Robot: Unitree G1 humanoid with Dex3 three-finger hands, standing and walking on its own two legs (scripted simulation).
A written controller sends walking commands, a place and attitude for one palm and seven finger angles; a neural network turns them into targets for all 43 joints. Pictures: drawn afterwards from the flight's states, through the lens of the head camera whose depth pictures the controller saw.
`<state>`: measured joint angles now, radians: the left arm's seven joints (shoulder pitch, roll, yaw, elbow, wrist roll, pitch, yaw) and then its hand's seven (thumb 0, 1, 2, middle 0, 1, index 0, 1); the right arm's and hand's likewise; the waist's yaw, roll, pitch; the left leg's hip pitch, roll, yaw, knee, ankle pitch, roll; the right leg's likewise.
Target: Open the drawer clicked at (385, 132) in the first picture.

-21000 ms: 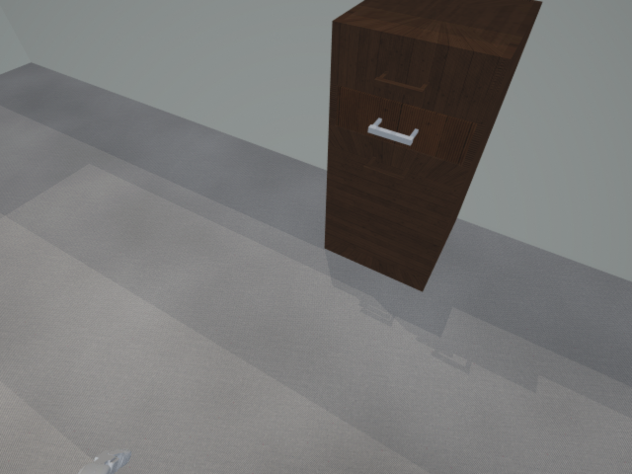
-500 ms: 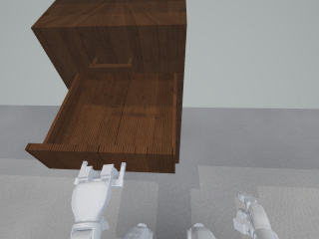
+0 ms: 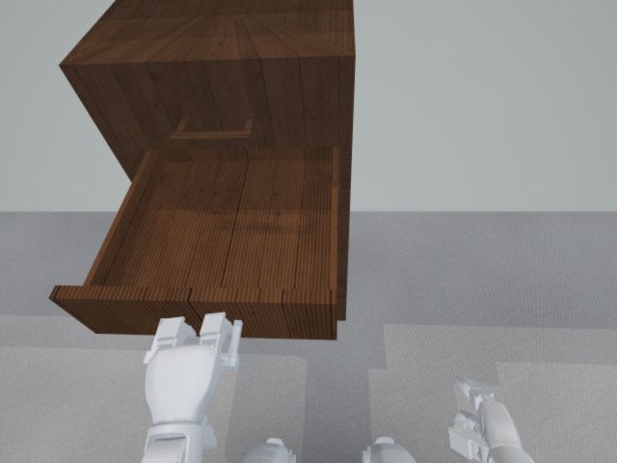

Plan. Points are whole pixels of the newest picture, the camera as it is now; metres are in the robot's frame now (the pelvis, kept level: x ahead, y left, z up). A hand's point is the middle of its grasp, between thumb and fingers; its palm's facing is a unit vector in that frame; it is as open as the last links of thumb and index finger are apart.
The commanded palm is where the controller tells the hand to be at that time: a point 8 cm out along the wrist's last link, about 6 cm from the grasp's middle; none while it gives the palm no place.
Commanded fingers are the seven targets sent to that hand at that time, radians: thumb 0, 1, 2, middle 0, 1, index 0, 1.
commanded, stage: lift the hand off the handle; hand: left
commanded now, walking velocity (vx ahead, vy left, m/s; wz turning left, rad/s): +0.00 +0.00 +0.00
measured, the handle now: (195, 344) +0.27 +0.19 -0.03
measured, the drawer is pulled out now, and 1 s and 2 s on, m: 0.30 0.30 0.30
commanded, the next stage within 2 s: none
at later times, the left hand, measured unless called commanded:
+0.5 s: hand (197, 371) +0.23 +0.17 +0.00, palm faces +0.03 -0.09 -1.00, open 13.7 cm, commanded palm +0.20 +0.17 +0.05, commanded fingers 0.00 -0.50 0.30 -0.30 -1.20 -0.30 -1.20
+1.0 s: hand (186, 356) +0.24 +0.17 +0.04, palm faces +0.06 -0.13 -0.99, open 13.7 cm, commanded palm +0.21 +0.17 +0.09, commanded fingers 0.00 -0.50 0.30 -0.30 -1.20 -0.30 -1.20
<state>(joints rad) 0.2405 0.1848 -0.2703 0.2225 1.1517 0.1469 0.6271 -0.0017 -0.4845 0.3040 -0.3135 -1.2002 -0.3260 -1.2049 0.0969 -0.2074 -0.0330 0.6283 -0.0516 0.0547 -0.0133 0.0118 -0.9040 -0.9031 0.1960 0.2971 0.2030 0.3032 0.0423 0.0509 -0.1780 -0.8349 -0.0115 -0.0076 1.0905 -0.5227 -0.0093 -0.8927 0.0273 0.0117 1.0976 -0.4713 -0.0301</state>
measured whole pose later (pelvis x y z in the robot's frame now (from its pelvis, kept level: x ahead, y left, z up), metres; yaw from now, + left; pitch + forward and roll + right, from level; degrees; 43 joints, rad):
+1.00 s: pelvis +0.02 +0.00 +0.04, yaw +0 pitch +9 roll +1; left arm 0.32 0.23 -0.27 0.03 1.11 0.14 0.51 0.00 -0.49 0.30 -0.32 -1.20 -0.33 -1.21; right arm 0.09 -0.22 -0.02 0.60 -0.03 0.08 0.01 0.01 -0.90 -0.90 0.19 0.30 0.20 0.30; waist 0.07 0.06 -0.12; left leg -0.55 -0.01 0.00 0.85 -0.45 -0.01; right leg -0.62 0.03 0.02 0.88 -0.41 -0.03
